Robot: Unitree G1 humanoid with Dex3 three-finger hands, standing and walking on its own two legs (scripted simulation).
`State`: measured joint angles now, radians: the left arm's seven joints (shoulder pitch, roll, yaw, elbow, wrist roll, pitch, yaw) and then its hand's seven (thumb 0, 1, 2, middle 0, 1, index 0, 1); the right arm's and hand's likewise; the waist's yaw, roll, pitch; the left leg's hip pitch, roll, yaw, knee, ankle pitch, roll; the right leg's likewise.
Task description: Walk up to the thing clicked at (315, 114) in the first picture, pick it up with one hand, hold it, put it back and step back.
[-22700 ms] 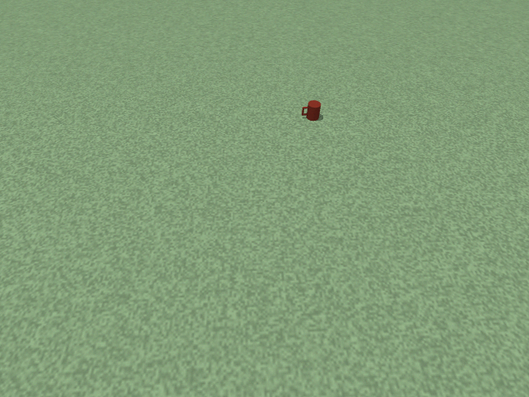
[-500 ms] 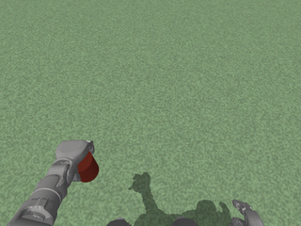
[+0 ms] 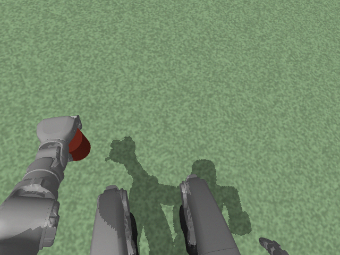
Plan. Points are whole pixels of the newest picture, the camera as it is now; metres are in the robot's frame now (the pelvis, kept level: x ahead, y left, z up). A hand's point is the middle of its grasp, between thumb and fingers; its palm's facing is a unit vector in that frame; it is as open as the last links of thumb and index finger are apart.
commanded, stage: crouch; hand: left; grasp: from above
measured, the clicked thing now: (66, 146) +0.41 +0.24 -0.19
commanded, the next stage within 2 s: lower in 1.06 s
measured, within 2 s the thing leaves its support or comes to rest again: rests again in 1.94 s
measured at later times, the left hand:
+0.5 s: hand (80, 147) +0.44 +0.23 -0.29, palm faces -0.45 -0.02 -0.89, open 10.4 cm
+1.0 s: hand (85, 148) +0.45 +0.23 -0.35, palm faces -0.46 -0.02 -0.89, open 10.3 cm
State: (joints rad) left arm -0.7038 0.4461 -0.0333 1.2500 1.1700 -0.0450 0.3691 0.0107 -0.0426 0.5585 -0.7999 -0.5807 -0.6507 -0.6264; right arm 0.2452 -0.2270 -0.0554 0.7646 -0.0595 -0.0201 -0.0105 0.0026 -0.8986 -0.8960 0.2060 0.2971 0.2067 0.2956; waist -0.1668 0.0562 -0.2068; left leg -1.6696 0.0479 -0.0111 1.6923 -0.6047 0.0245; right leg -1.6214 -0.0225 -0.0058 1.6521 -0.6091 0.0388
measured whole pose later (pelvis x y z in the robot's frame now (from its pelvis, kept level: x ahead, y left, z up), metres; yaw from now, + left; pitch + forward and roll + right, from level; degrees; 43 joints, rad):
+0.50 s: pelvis -0.01 -0.01 -0.12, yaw -2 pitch +38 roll -6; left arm -0.86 0.56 0.03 1.33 1.22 -0.09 0.40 0.00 -0.08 0.62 -0.80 -0.59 -0.65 -0.65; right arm 0.16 -0.25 -0.02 0.74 -0.11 -0.07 0.07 0.00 -0.90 -0.90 0.21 0.30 0.21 0.30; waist -0.20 0.02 -0.15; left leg -2.08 0.04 -0.07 2.08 -0.67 0.01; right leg -2.01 -0.02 -0.04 2.04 -0.69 0.03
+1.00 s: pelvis -0.02 -0.01 -0.18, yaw -3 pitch +36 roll -6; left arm -0.95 0.64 0.07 1.43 1.25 -0.14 0.39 0.00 -0.06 0.60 -0.78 -0.60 -0.63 -0.65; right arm 0.18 -0.25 0.01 0.76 -0.13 -0.07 0.11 0.00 -0.91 -0.90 0.21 0.30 0.21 0.30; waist -0.24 0.01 -0.09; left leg -2.24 0.05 -0.09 2.27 -0.67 0.01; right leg -2.16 0.00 -0.04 2.22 -0.68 0.03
